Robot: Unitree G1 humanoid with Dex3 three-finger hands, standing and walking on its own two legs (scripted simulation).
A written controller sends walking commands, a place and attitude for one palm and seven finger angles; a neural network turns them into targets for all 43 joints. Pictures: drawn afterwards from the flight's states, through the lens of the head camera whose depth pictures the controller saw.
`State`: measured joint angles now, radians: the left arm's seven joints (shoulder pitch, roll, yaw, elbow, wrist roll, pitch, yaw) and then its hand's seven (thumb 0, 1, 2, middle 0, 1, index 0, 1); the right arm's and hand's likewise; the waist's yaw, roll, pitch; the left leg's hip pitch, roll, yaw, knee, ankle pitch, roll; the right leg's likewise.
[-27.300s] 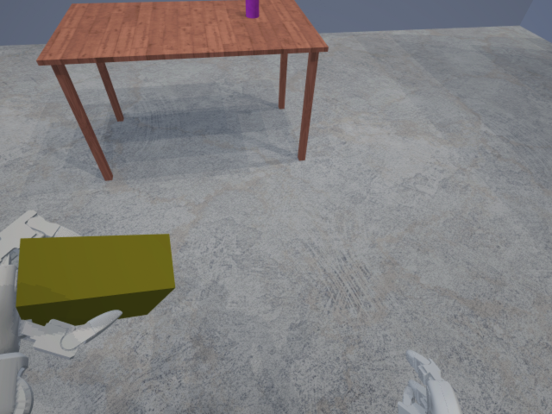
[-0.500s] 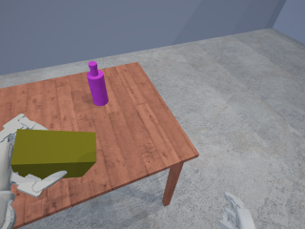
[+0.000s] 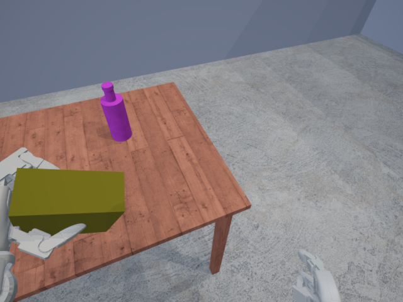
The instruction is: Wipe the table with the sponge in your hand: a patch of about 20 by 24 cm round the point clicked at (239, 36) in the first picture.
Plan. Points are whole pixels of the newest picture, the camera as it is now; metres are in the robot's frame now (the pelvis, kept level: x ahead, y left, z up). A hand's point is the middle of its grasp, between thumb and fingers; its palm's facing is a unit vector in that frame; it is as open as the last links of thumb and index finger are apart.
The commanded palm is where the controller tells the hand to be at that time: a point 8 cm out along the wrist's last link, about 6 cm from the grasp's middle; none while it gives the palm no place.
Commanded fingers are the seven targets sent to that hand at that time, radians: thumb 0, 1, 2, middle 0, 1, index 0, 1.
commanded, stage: shuffle to correct the standing spot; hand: left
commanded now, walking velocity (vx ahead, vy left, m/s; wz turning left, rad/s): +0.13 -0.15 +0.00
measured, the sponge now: (86, 205) +0.23 +0.20 +0.14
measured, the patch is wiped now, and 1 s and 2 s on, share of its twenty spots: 0.00 0.00 0.00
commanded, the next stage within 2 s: come to a stop and stand still in 1.34 s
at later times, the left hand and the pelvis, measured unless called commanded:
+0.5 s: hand (59, 209) +0.21 +0.22 +0.17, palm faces +0.34 -0.85 -0.40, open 10.3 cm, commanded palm +0.16 +0.26 +0.18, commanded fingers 0.00 0.10 1.30 -1.20 -1.60 -1.20 -1.60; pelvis +0.00 -0.02 +0.00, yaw +0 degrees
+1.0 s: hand (104, 223) +0.20 +0.15 +0.16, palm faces +0.34 -0.76 -0.55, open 10.3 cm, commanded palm +0.14 +0.19 +0.18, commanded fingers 0.00 0.10 1.30 -1.20 -1.60 -1.20 -1.60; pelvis -0.01 -0.09 -0.02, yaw +2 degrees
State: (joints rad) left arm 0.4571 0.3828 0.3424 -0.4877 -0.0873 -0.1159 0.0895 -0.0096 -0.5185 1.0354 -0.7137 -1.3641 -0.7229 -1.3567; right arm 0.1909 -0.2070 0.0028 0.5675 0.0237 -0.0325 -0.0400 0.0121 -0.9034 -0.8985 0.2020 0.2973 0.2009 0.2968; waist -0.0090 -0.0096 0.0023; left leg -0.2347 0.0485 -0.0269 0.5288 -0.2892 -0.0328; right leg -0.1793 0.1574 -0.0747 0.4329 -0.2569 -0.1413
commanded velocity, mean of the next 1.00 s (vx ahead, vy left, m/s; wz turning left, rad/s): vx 0.17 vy -0.09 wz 0.00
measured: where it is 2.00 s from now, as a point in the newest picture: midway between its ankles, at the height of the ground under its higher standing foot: outside the picture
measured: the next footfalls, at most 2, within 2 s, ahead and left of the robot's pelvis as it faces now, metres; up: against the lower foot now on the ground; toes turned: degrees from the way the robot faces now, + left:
right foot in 0.98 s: +0.06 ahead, -0.17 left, +0.00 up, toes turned +4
left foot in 1.28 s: +0.03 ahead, -0.01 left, +0.00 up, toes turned +6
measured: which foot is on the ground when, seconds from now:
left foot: down 0.00-0.98, up 1.00-1.00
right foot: down 0.00-0.80, up 0.82-0.96, down 0.98-1.00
